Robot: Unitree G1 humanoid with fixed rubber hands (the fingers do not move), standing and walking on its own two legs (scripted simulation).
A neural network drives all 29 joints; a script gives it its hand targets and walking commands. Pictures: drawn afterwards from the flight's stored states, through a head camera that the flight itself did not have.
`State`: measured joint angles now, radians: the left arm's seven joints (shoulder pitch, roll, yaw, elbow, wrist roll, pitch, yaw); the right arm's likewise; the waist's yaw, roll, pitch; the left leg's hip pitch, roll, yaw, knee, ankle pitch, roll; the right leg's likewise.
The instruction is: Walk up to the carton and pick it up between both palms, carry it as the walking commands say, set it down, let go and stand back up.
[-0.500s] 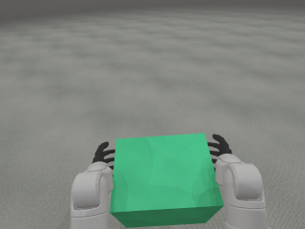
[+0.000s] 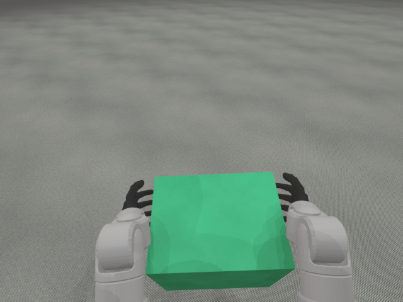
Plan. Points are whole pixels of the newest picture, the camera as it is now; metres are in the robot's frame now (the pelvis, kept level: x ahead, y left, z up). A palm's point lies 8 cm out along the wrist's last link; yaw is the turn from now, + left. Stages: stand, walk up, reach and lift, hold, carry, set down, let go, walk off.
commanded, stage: carry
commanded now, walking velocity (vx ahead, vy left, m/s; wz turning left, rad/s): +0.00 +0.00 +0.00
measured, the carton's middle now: (215, 235) +0.26 +0.00 +0.03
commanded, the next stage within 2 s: none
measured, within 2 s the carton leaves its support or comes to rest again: neither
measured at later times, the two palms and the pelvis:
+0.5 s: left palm (131, 208) +0.28 +0.16 +0.10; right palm (289, 200) +0.28 -0.14 +0.11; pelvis +0.02 +0.01 +0.00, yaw +0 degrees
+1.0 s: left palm (132, 204) +0.29 +0.16 +0.10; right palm (288, 197) +0.29 -0.14 +0.11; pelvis +0.03 +0.01 +0.00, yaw +0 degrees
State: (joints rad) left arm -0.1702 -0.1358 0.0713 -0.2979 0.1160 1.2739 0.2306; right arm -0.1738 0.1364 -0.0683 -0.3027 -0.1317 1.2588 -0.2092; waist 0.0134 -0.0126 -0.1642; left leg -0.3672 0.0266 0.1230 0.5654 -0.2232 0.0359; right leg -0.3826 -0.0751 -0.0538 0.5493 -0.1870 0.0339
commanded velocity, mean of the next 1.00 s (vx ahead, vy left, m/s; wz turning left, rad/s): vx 0.00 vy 0.00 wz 0.00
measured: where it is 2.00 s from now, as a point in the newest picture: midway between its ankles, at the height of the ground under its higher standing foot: outside the picture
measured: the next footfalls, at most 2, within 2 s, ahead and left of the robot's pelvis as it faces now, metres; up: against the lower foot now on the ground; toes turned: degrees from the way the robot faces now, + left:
none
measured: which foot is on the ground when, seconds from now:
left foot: down 0.00-1.00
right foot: down 0.00-1.00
